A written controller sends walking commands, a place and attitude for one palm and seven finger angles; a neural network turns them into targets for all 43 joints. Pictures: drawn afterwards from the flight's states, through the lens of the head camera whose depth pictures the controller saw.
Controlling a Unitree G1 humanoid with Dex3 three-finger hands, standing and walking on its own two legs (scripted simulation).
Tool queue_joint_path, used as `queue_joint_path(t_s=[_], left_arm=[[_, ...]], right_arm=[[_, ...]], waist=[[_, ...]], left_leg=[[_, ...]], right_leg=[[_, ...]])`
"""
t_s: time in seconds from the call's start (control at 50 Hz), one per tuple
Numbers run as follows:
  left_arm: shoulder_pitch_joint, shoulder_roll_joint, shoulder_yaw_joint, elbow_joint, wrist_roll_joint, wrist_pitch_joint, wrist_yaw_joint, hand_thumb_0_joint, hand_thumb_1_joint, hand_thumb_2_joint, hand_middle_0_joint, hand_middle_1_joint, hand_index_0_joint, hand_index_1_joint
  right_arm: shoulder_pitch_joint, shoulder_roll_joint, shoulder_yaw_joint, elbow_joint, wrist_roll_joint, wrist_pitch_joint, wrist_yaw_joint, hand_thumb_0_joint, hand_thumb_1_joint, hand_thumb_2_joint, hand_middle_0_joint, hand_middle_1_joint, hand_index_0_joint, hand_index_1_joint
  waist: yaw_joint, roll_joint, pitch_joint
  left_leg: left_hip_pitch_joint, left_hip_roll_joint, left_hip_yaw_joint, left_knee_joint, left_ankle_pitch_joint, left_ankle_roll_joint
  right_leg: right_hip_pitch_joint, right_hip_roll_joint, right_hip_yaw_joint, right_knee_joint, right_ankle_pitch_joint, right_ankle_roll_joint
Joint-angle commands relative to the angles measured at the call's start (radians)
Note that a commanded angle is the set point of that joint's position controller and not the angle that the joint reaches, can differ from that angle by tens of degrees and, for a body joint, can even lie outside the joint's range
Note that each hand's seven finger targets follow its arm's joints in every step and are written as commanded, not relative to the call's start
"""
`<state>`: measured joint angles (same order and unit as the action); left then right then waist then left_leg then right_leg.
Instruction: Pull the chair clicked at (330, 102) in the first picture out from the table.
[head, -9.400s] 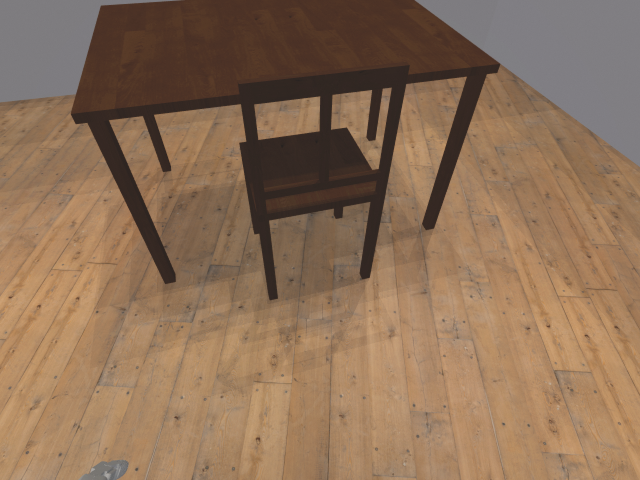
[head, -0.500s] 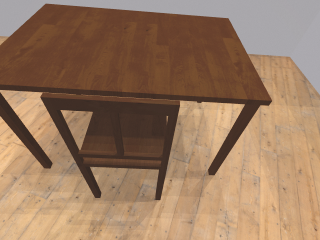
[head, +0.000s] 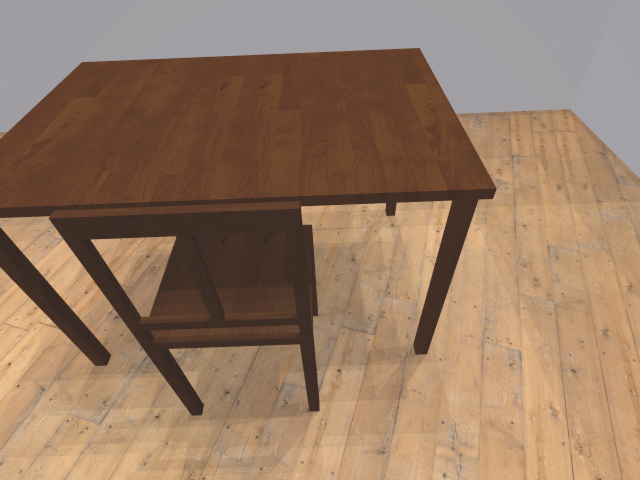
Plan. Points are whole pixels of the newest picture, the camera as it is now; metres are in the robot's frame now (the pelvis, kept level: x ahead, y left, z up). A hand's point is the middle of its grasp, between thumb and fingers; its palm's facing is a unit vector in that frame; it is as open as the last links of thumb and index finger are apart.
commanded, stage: come to a stop and stand still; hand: left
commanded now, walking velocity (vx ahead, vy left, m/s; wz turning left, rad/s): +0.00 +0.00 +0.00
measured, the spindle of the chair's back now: (203, 280) +0.50 +0.26 -0.11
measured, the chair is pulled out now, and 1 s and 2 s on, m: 0.00 0.00 0.00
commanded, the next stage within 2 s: look again from close up in 0.26 s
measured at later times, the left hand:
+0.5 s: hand out of the picture -0.04 +0.16 -0.17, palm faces +0.03 -0.98 -0.17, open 7.4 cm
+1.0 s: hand out of the picture -0.02 +0.26 -0.18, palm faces -0.04 -0.98 -0.19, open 7.4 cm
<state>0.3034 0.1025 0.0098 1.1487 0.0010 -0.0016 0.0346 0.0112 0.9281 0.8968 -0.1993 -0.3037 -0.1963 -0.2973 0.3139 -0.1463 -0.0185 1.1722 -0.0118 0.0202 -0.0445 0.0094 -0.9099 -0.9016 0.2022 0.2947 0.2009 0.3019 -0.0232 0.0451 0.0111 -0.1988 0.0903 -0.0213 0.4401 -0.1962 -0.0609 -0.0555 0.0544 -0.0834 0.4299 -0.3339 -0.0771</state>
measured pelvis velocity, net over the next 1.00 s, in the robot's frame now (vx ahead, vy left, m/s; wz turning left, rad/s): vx -0.01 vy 0.08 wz -0.05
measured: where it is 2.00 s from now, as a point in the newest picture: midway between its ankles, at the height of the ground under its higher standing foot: outside the picture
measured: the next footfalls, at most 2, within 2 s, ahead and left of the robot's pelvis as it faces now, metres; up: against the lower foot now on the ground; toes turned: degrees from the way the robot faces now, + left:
none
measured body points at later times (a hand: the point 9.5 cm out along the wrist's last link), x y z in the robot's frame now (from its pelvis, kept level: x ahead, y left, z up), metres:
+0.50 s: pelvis +0.00 +0.02 +0.00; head +0.02 +0.01 +0.45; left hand -0.04 +0.22 -0.15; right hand +0.02 -0.21 -0.16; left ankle +0.01 +0.14 -0.71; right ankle -0.06 -0.06 -0.74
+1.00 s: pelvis -0.01 +0.08 +0.00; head +0.00 +0.10 +0.45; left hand -0.01 +0.31 -0.16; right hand -0.02 -0.14 -0.15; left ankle +0.01 +0.13 -0.74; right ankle -0.06 -0.06 -0.74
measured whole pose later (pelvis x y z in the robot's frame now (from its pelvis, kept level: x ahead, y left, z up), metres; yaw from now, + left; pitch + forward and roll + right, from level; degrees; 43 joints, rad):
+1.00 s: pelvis -0.01 +0.08 +0.00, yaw -3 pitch +0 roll +0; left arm 0.33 0.18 -0.01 1.06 0.02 0.01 0.03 0.00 0.91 0.90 -0.20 -0.30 -0.19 -0.30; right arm 0.28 -0.15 0.02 1.07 -0.01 -0.01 -0.03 0.01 -0.92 -0.90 0.20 0.30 0.20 0.30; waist 0.01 -0.03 0.02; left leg -0.26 -0.08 0.11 0.44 -0.20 0.11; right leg -0.18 -0.05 0.00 0.48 -0.31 0.02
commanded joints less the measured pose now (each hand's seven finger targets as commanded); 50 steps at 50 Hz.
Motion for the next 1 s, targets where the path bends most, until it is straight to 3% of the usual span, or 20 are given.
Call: queue_joint_path(t_s=[0.0,0.1,0.16,0.32,0.34,0.36,0.38,0.42,0.44,0.48,0.5,0.52,0.54,0.56,0.6,0.62,0.66,0.72,0.82,0.98], left_arm=[[0.066,0.117,0.023,-0.016,0.001,-0.01,0.01,0.0,0.9,0.9,-0.2,-0.3,-0.2,-0.3],[0.088,0.104,0.026,-0.015,0.002,-0.011,0.012,0.0,0.9,0.9,-0.2,-0.3,-0.2,-0.3],[0.104,0.095,0.026,-0.01,0.001,-0.015,0.013,0.0,0.9,0.9,-0.2,-0.3,-0.2,-0.3],[0.136,0.08,0.027,0.0,0.003,-0.015,0.016,0.0,0.9,0.9,-0.2,-0.3,-0.2,-0.3],[0.252,0.128,0.026,0.014,0.022,-0.069,0.053,0.0,0.9,0.9,-0.2,-0.3,-0.2,-0.3],[0.247,0.146,0.027,-0.028,0.033,-0.079,0.054,0.0,0.9,0.9,-0.2,-0.3,-0.2,-0.3],[0.221,0.16,0.035,-0.05,0.031,-0.074,0.053,0.0,0.9,0.9,-0.2,-0.3,-0.2,-0.3],[0.199,0.143,0.022,-0.065,0.031,-0.07,0.04,0.0,0.9,0.9,-0.2,-0.3,-0.2,-0.3],[0.169,0.141,0.023,-0.087,0.035,-0.064,0.039,0.0,0.9,0.9,-0.2,-0.3,-0.2,-0.3],[0.124,0.141,0.018,-0.111,0.027,-0.05,0.037,0.0,0.9,0.9,-0.2,-0.3,-0.2,-0.3],[0.135,0.123,0.013,-0.11,0.02,-0.041,0.033,0.0,0.9,0.9,-0.2,-0.3,-0.2,-0.3],[0.15,0.103,0.007,-0.11,0.016,-0.03,0.03,0.0,0.9,0.9,-0.2,-0.3,-0.2,-0.3],[0.165,0.092,0.007,-0.11,0.018,-0.018,0.03,0.0,0.9,0.9,-0.2,-0.3,-0.2,-0.3],[0.174,0.082,0.004,-0.112,0.023,-0.014,0.029,0.0,0.9,0.9,-0.2,-0.3,-0.2,-0.3],[0.147,0.102,-0.001,-0.1,0.022,-0.009,0.025,0.0,0.9,0.9,-0.2,-0.3,-0.2,-0.3],[0.138,0.111,-0.003,-0.102,0.02,-0.002,0.022,0.0,0.9,0.9,-0.2,-0.3,-0.2,-0.3],[0.132,0.115,-0.006,-0.106,0.025,0.001,0.015,0.0,0.9,0.9,-0.2,-0.3,-0.2,-0.3],[0.114,0.127,-0.008,-0.115,0.026,0.002,0.009,0.0,0.9,0.9,-0.2,-0.3,-0.2,-0.3],[0.103,0.14,-0.007,-0.121,0.024,0.002,0.005,0.0,0.9,0.9,-0.2,-0.3,-0.2,-0.3],[0.105,0.142,-0.012,-0.099,0.021,0.0,0.004,0.0,0.9,0.9,-0.2,-0.3,-0.2,-0.3]], right_arm=[[0.034,-0.04,-0.002,-0.018,-0.003,-0.006,-0.006,0.0,-0.9,-0.9,0.2,0.3,0.2,0.3],[0.046,-0.03,-0.002,-0.014,-0.002,-0.007,-0.011,0.0,-0.9,-0.9,0.2,0.3,0.2,0.3],[0.053,-0.027,-0.002,-0.016,-0.002,-0.013,-0.015,0.0,-0.9,-0.9,0.2,0.3,0.2,0.3],[0.045,-0.025,-0.002,-0.019,0.002,-0.017,-0.019,0.0,-0.9,-0.9,0.2,0.3,0.2,0.3],[-0.131,-0.05,0.003,-0.121,0.008,-0.044,0.002,0.0,-0.9,-0.9,0.2,0.3,0.2,0.3],[-0.044,-0.028,-0.007,-0.162,0.001,-0.031,0.005,0.0,-0.9,-0.9,0.2,0.3,0.2,0.3],[-0.035,-0.022,-0.009,-0.158,-0.002,-0.024,0.008,0.0,-0.9,-0.9,0.2,0.3,0.2,0.3],[-0.029,-0.011,-0.003,-0.163,0.011,-0.036,0.016,0.0,-0.9,-0.9,0.2,0.3,0.2,0.3],[-0.014,-0.012,-0.003,-0.169,0.013,-0.042,0.015,0.0,-0.9,-0.9,0.2,0.3,0.2,0.3],[0.054,-0.015,-0.003,-0.14,0.009,-0.048,0.015,0.0,-0.9,-0.9,0.2,0.3,0.2,0.3],[0.072,-0.035,-0.002,-0.134,0.006,-0.049,0.013,0.0,-0.9,-0.9,0.2,0.3,0.2,0.3],[0.054,-0.069,-0.005,-0.142,0.003,-0.054,0.01,0.0,-0.9,-0.9,0.2,0.3,0.2,0.3],[0.033,-0.096,-0.004,-0.155,0.0,-0.052,0.006,0.0,-0.9,-0.9,0.2,0.3,0.2,0.3],[0.006,-0.109,-0.002,-0.166,-0.002,-0.047,0.004,0.0,-0.9,-0.9,0.2,0.3,0.2,0.3],[-0.012,-0.1,0.008,-0.157,-0.003,-0.048,0.005,0.0,-0.9,-0.9,0.2,0.3,0.2,0.3],[-0.015,-0.111,0.009,-0.164,-0.002,-0.044,0.006,0.0,-0.9,-0.9,0.2,0.3,0.2,0.3],[-0.031,-0.124,0.005,-0.173,-0.004,-0.04,0.01,0.0,-0.9,-0.9,0.2,0.3,0.2,0.3],[-0.026,-0.14,0.005,-0.178,-0.004,-0.041,0.013,0.0,-0.9,-0.9,0.2,0.3,0.2,0.3],[-0.015,-0.152,0.005,-0.171,-0.001,-0.048,0.012,0.0,-0.9,-0.9,0.2,0.3,0.2,0.3],[-0.009,-0.141,0.009,-0.131,0.003,-0.049,0.013,0.0,-0.9,-0.9,0.2,0.3,0.2,0.3]], waist=[[0.014,-0.056,0.16],[0.018,-0.058,0.145],[0.02,-0.067,0.11],[0.024,-0.071,0.092],[0.109,-0.264,0.127],[0.018,-0.2,0.068],[0.026,-0.148,0.035],[0.018,-0.16,-0.014],[0.011,-0.166,-0.042],[-0.017,-0.141,-0.054],[-0.013,-0.101,-0.058],[0.007,-0.02,-0.033],[0.027,0.014,-0.001],[0.04,-0.012,0.055],[0.039,0.085,0.105],[0.039,0.098,0.134],[0.044,0.059,0.171],[0.04,0.009,0.151],[0.038,-0.005,0.043],[0.038,-0.035,0.047]], left_leg=[[0.034,0.0,0.023,-0.003,0.091,0.04],[0.027,0.0,0.025,0.006,0.086,0.04],[0.028,0.0,0.024,0.006,0.117,0.041],[0.053,0.006,0.025,0.002,0.164,0.044],[-0.173,-0.04,0.098,0.325,-0.066,0.027],[-0.224,-0.076,0.014,0.431,-0.165,0.063],[-0.238,-0.075,0.047,0.433,-0.161,0.08],[-0.206,-0.059,0.062,0.334,-0.18,0.079],[-0.147,-0.073,0.074,0.246,-0.175,0.082],[-0.012,-0.089,0.094,0.083,0.003,0.08],[0.037,-0.059,0.058,0.048,0.071,0.09],[0.052,0.006,-0.011,0.051,0.196,0.118],[0.01,0.069,-0.082,0.025,0.23,0.153],[-0.034,0.076,-0.075,0.022,0.186,0.164],[-0.075,0.053,-0.103,-0.014,0.163,0.16],[-0.112,0.059,-0.124,-0.08,0.012,0.161],[-0.157,0.057,-0.151,-0.143,-0.172,0.161],[-0.148,0.056,-0.165,-0.189,-0.252,0.158],[-0.043,0.069,-0.186,-0.209,-0.194,0.157],[-0.028,0.057,-0.16,-0.217,-0.158,0.138]], right_leg=[[-0.19,-0.178,0.157,-0.193,0.236,0.044],[-0.166,-0.18,0.158,-0.197,0.254,0.053],[-0.121,-0.175,0.148,-0.167,0.363,0.058],[-0.102,-0.165,0.124,-0.127,0.467,0.059],[-0.081,-0.259,0.293,-0.116,1.248,0.197],[-0.012,-0.297,0.23,-0.017,1.47,0.2],[0.04,-0.298,0.19,0.011,1.495,0.182],[0.046,-0.251,0.143,0.039,1.234,0.013],[0.034,-0.239,0.132,0.054,1.11,-0.023],[-0.042,-0.196,0.118,0.108,0.823,-0.014],[-0.091,-0.169,0.122,0.122,0.59,0.002],[-0.159,-0.136,0.121,0.101,0.356,0.026],[-0.177,-0.11,0.106,0.056,0.139,0.038],[-0.184,-0.097,0.111,0.013,0.069,0.037],[-0.176,-0.094,0.107,0.025,0.04,0.033],[-0.184,-0.084,0.101,0.032,-0.024,0.035],[-0.193,-0.082,0.1,0.033,-0.017,0.035],[-0.189,-0.091,0.096,0.033,-0.008,0.039],[-0.193,-0.103,0.092,0.047,0.0,0.05],[-0.189,-0.125,0.107,0.006,0.035,0.054]])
